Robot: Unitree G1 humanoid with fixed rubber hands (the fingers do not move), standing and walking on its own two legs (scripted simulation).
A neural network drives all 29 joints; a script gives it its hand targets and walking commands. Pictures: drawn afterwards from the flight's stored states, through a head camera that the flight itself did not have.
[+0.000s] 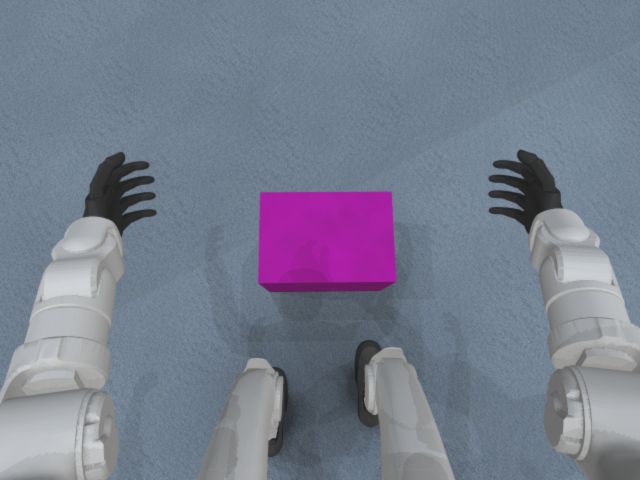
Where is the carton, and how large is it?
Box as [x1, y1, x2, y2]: [258, 192, 395, 291]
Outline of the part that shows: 260,192 258,282 269,291 379,290 395,281 391,192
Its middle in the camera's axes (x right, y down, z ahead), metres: +0.01 +0.01 +0.95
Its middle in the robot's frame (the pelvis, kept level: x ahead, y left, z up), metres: +0.49 -0.01 -0.56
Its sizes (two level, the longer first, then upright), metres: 0.293 0.202 0.220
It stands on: the floor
